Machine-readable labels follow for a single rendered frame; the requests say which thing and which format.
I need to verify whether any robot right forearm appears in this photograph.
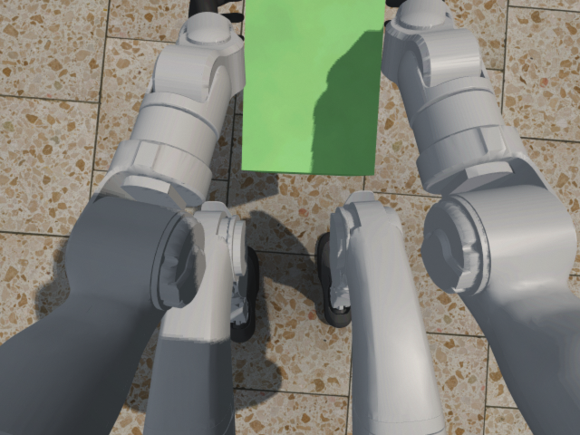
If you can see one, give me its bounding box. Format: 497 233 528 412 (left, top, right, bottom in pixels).
381 0 577 255

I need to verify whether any left robot foot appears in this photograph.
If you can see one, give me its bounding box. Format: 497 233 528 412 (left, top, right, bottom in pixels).
230 246 259 343

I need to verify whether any carton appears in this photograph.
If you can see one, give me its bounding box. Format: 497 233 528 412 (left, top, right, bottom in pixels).
242 0 385 176

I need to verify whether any robot right upper arm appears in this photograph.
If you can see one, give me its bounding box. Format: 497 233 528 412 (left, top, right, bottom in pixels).
420 184 580 435

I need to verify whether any robot left forearm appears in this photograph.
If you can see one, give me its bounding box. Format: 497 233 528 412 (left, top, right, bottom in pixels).
65 12 246 277

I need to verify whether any robot left hand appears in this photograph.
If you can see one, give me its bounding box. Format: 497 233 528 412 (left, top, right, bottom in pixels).
188 0 245 42

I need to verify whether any robot left upper arm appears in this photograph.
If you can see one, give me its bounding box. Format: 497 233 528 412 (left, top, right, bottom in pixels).
0 197 206 435

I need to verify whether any right robot thigh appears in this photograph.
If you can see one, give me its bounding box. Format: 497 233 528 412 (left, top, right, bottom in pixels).
329 200 447 435

